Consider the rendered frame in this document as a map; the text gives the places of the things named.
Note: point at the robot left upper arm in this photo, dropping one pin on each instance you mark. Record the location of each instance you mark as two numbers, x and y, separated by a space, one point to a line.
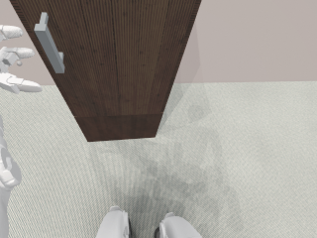
10 176

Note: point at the robot right thigh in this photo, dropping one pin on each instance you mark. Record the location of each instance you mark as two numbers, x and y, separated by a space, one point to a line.
177 227

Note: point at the right robot shin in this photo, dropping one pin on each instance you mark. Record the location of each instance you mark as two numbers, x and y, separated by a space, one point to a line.
166 216

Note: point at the handle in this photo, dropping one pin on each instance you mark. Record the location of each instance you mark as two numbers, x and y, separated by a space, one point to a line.
43 33

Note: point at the cupboard door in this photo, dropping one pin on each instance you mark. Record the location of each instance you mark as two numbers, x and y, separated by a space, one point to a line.
118 55

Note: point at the robot left hand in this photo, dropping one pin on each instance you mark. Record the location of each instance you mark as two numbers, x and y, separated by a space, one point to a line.
8 81

